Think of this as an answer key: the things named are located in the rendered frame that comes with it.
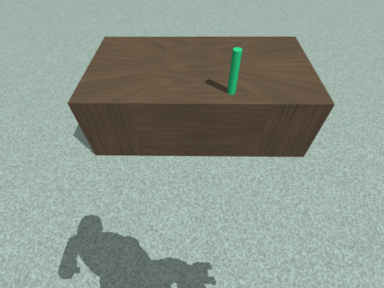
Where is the can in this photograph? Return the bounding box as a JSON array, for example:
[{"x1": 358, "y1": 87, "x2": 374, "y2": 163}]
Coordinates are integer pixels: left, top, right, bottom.
[{"x1": 227, "y1": 47, "x2": 242, "y2": 95}]

